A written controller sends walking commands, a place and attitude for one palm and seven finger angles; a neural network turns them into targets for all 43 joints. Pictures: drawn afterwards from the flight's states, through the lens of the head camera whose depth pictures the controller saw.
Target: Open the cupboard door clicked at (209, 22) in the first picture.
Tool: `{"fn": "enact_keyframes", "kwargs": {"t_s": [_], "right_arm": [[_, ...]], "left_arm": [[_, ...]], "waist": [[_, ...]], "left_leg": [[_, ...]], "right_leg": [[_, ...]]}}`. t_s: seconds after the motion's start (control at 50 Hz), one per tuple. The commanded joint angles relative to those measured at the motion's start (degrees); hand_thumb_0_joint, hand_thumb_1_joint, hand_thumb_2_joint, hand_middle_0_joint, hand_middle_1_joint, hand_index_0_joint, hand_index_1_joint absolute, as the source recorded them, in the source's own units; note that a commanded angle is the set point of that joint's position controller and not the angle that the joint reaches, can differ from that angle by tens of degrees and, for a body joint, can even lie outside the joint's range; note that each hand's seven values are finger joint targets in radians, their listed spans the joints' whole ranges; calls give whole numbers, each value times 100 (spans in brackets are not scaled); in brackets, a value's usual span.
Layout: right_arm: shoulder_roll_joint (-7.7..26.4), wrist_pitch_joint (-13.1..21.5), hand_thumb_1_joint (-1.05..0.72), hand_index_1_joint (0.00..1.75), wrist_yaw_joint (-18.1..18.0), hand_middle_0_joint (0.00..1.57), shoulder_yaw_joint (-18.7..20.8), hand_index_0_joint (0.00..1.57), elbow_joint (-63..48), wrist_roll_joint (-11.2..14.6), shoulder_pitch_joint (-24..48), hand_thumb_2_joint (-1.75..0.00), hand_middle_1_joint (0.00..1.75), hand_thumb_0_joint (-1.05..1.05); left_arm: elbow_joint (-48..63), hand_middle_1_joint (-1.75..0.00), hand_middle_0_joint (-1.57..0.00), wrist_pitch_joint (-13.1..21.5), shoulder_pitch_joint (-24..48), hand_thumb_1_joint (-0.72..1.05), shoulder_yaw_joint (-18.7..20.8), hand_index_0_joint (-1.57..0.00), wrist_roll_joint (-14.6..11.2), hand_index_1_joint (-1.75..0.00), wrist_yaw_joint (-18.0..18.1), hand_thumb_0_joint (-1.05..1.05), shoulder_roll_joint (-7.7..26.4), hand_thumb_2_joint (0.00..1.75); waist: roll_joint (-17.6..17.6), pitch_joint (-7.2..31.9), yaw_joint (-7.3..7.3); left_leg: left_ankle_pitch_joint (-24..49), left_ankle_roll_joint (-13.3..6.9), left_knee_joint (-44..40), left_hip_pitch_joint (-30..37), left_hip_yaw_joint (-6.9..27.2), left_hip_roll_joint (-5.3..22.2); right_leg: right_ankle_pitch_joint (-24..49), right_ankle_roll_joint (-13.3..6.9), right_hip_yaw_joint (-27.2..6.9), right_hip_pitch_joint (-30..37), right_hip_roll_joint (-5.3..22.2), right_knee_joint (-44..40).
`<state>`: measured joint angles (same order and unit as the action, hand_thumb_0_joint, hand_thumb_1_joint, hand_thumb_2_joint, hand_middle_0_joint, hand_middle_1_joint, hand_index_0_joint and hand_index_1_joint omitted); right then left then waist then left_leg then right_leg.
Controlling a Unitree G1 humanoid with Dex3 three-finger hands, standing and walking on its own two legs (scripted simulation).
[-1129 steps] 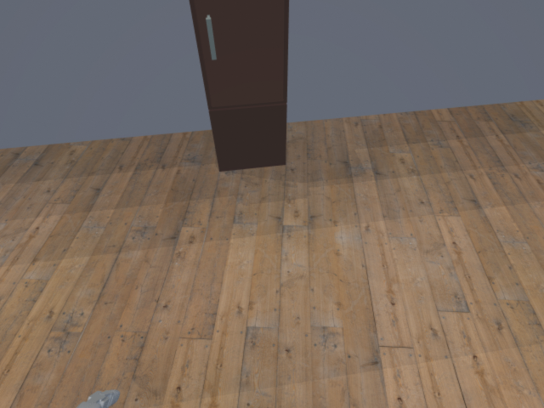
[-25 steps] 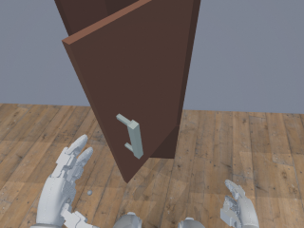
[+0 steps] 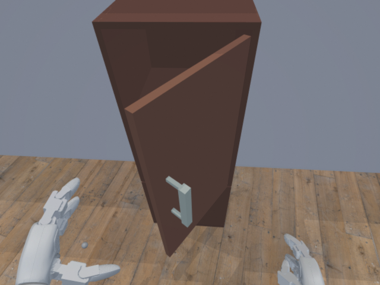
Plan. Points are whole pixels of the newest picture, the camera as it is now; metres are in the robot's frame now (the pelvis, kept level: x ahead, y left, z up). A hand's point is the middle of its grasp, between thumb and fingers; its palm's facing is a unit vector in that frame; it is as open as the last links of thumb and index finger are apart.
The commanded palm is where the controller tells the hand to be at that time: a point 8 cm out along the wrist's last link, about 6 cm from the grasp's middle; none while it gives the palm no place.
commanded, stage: draw the hand back to the body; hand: left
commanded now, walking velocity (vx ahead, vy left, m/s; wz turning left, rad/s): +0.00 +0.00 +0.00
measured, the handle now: (179, 202) +0.31 +0.06 +0.01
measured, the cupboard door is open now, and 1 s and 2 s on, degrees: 56 56 56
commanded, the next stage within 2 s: step back with the hand held close in 0.86 s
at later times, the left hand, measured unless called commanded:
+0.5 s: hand (26, 196) +0.20 +0.26 +0.19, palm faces +0.46 -0.78 -0.42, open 8.9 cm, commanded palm +0.15 +0.29 +0.21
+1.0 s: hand (34, 202) +0.19 +0.24 +0.19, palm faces +0.46 -0.79 -0.40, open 7.5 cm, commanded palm +0.14 +0.28 +0.21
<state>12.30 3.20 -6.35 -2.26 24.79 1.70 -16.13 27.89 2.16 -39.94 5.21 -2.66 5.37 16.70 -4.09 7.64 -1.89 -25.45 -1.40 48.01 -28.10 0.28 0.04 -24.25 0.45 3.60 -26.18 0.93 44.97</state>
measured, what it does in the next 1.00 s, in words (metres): stands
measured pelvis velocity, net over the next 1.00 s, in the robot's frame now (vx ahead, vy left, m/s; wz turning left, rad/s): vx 0.00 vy -0.02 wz -0.01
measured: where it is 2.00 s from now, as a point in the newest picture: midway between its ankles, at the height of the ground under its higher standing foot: outside the picture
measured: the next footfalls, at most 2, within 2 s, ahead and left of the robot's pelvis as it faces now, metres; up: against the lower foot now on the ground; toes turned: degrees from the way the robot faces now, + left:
none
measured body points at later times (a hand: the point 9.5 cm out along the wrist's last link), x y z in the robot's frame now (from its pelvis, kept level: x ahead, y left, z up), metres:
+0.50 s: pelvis +0.01 +0.00 +0.03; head -0.01 -0.03 +0.48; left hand +0.17 +0.30 +0.22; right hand +0.20 -0.22 -0.05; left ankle -0.01 +0.10 -0.70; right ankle -0.01 -0.13 -0.70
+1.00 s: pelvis +0.00 -0.02 +0.04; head -0.02 -0.05 +0.49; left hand +0.16 +0.28 +0.21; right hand +0.19 -0.24 -0.05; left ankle -0.01 +0.10 -0.70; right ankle -0.01 -0.13 -0.70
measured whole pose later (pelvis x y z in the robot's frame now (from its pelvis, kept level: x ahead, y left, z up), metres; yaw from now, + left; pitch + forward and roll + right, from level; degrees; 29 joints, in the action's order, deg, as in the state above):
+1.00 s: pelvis +0.00 -0.02 +0.04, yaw -1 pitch -4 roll +0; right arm 12.9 6.6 -5.0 -0.9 37.4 -0.2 -10.6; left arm 21.7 4.8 -27.5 19.0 -3.3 7.0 18.5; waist -4.2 -1.2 -3.8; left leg -13.9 0.1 22.8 -4.5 -0.4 0.9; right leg -13.1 -0.9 3.0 -3.5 -0.5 21.0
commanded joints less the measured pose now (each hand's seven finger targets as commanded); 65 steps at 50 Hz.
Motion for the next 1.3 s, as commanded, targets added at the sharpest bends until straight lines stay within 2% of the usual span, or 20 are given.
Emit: {"fn": "enact_keyframes", "kwargs": {"t_s": [0.0, 0.04, 0.16, 0.28, 0.36, 0.4, 0.46, 0.52, 0.7, 0.84, 0.92, 0.94, 0.96, 0.98, 1.0, 1.02, 1.1, 1.2, 1.24, 1.28], "right_arm": [[591, 342, -90, 30, -99, 20, 154, 20, -830, -17, 629, -90, 30, 0], [570, 409, -90, 30, -107, 20, 125, 20, -735, -30, 641, -90, 30, 0], [575, 606, -90, 30, -34, 20, 83, 20, -451, -61, 787, -90, 30, 0], [586, 635, -90, 30, 40, 20, 131, 20, -185, -103, 971, -90, 30, 0], [608, 643, -90, 30, 76, 20, 162, 20, -70, -115, 1048, -90, 30, 0], [617, 646, -90, 30, 76, 20, 170, 20, -1, -130, 1124, -90, 30, 0], [614, 662, -90, 30, 80, 20, 205, 20, 69, -139, 1155, -90, 30, 0], [622, 606, -90, 30, 124, 20, 239, 20, 144, -127, 1179, -90, 30, 0], [635, 584, -90, 30, 75, 20, 303, 20, 168, -167, 1314, -90, 30, 0], [591, 667, -90, 30, 53, 20, 304, 20, 280, -160, 1324, -90, 30, 0], [613, 663, -90, 30, 76, 20, 334, 20, 288, -166, 1335, -90, 30, 0], [611, 656, -90, 30, 76, 20, 340, 20, 311, -179, 1327, -90, 30, 0], [633, 663, -90, 30, 77, 20, 338, 20, 322, -162, 1382, -90, 30, 0], [765, 506, -90, 30, 83, 20, 356, 20, 160, -123, 1258, -90, 30, 0], [677, 407, -90, 30, 81, 20, 351, 20, 219, -130, 1262, -90, 30, 0], [711, 341, -90, 30, 92, 20, 379, 20, 241, -162, 1296, -90, 30, 0], [786, 110, -90, 30, 129, 20, 433, 20, 71, -162, 1300, -90, 30, 0], [765, -139, -90, 30, 104, 20, 525, 20, -81, -118, 1286, -90, 30, 0], [742, -183, -90, 30, 81, 20, 545, 20, -141, -94, 1275, -90, 30, 0], [764, -193, -90, 30, 60, 20, 561, 20, -162, -80, 1262, -90, 30, 0]], "left_arm": [[1120, -30, -17, 218, 471, 9, 697, -17, 77, -30, 311, 0, 786, 55], [1197, -30, -17, 228, 604, 17, 842, -17, 91, -30, 365, 0, 872, 58], [1295, -30, -18, 272, 896, 37, 1141, -18, 79, -30, 399, 0, 1000, 68], [899, -30, -19, 325, 1024, 58, 1641, -19, -7, -30, 359, 0, 1136, 76], [1028, -30, -19, 421, 1405, 73, 1910, -19, -32, -30, 339, 0, 1296, 82], [900, -30, -20, 435, 1445, 80, 2068, -20, -59, -30, 343, 0, 1379, 86], [988, -30, -20, 504, 1693, 90, 2282, -20, -90, -30, 352, 0, 1504, 90], [463, -30, -20, 449, 1334, 90, 1929, -20, -123, -30, 263, 0, 1051, 90], [859, -30, -20, 572, 1641, 90, 2204, -20, -83, -30, 291, 0, 1480, 90], [679, -30, -20, 611, 1684, 90, 2066, -20, -77, -30, 287, 0, 1294, 90], [535, -30, -20, 617, 1627, 90, 2009, -20, -102, -30, 248, 0, 1216, 90], [460, -30, -20, 617, 1561, 90, 2058, -20, -98, -30, 249, 0, 1238, 90], [742, -30, -20, 659, 2213, 90, 2056, -20, -83, -30, 261, 0, 1377, 90], [799, -30, -20, 836, 2463, 90, 2733, -20, -32, -30, 292, 0, 1991, 90], [645, -30, -20, 894, 2418, 90, 2707, -20, 9, -30, 270, 0, 1954, 90], [293, -30, -20, 842, 1834, 90, 2415, -20, -13, -30, 222, 0, 1600, 90], [613, -30, -20, 873, 1114, 90, 2160, -20, -38, -30, 193, 0, 1315, 90], [1084, -30, -20, 884, 758, 90, 2602, -20, -91, -30, 297, 0, 1746, 90], [1135, -30, -20, 897, 695, 90, 2665, -20, -113, -30, 332, 0, 1788, 90], [1215, -30, -20, 914, 713, 90, 2660, -20, -115, -30, 360, 0, 1796, 90]], "waist": [[371, 37, 31], [93, 33, 5], [-166, -115, -55], [249, -357, -129], [-128, -281, -149], [-5, -321, -180], [-96, -236, -185], [261, -534, -146], [100, -236, -208], [-54, -648, -154], [236, -622, -161], [239, -558, -188], [193, -508, -130], [372, -956, 64], [398, -904, 71], [523, -863, 113], [-59, -268, 148], [342, 375, 152], [493, 342, 156], [392, 253, 169]], "left_leg": [[1522, 23, -1273, 656, 242, 78], [1607, 34, -1433, 877, 226, 76], [2276, 104, -1839, 1373, 235, 106], [2545, 100, -2177, 1612, 130, 114], [2713, 124, -2372, 1867, 97, 111], [2800, 108, -2436, 1899, 83, 106], [2809, 90, -2513, 2043, 24, 78], [2814, 64, -2578, 2043, -7, 102], [2458, 5, -2698, 2223, -78, 11], [2196, 6, -2774, 2297, -116, 0], [2227, -15, -2809, 2323, -112, 14], [2300, -26, -2803, 2344, -123, 6], [2285, -32, -2789, 2396, -130, -12], [2042, -107, -2523, 1934, 34, 94], [1980, -84, -2446, 1860, 87, 85], [2118, -74, -2400, 1957, 70, 84], [2804, -27, -2489, 1974, 70, 153], [3304, 12, -2378, 1858, 59, 222], [3220, 26, -2363, 1724, 78, 242], [3137, 22, -2380, 1635, 114, 274]], "right_leg": [[1141, -162, 24, 603, -49, -1024], [1204, -161, 6, 748, -30, -1139], [1584, -169, 18, 1229, -44, -1500], [1982, -158, 31, 1673, -70, -1865], [2091, -168, -9, 1899, -59, -2041], [2214, -179, -3, 2029, -67, -2124], [2351, -161, -36, 2145, -55, -2219], [2375, -126, -8, 2082, -70, -2325], [2237, -119, -113, 2332, -53, -2534], [1946, -97, -144, 2069, -80, -2759], [1974, -78, -156, 2128, -87, -2786], [2063, -76, -150, 2175, -87, -2772], [2069, -69, -190, 2150, -82, -2801], [2195, -25, -506, 1597, 175, -3077], [2292, -68, -494, 1651, 310, -3079], [2400, -67, -453, 1576, 327, -3064], [2755, -42, -256, 1853, 277, -2683], [3385, -18, -229, 2198, 242, -2328], [3326, -7, -242, 2121, 236, -2264], [3176, 2, -251, 2000, 207, -2228]]}}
